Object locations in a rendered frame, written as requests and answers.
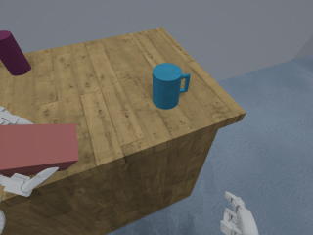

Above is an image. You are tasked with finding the table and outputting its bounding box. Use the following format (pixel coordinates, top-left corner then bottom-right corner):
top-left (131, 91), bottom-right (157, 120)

top-left (0, 27), bottom-right (246, 235)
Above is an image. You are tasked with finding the right robot hand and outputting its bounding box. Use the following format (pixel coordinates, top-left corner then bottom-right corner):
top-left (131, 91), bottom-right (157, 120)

top-left (220, 191), bottom-right (259, 235)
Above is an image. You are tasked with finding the left robot hand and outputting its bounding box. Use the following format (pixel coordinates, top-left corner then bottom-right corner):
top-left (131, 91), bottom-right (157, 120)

top-left (0, 106), bottom-right (59, 197)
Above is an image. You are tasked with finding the sponge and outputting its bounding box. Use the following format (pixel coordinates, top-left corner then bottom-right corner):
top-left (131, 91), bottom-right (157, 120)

top-left (0, 123), bottom-right (79, 178)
